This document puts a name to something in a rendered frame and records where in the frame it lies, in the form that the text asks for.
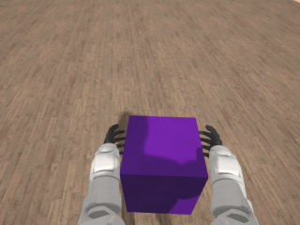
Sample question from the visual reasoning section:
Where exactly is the right robot hand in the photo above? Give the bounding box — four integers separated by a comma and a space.
199, 125, 223, 158

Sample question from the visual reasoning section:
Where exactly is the robot left forearm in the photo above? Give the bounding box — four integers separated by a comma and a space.
77, 142, 122, 225

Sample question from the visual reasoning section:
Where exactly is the left robot hand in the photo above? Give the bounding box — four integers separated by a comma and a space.
103, 124, 126, 155

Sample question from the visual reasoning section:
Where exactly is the carton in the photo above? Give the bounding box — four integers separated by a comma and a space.
120, 115, 209, 215

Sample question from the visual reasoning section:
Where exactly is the robot right upper arm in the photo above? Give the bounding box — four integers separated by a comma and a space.
211, 216, 247, 225

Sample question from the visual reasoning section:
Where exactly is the robot right forearm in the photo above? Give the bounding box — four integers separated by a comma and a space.
208, 145, 260, 225

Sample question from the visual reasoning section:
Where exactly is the robot left upper arm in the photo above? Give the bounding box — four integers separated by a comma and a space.
80, 214, 126, 225

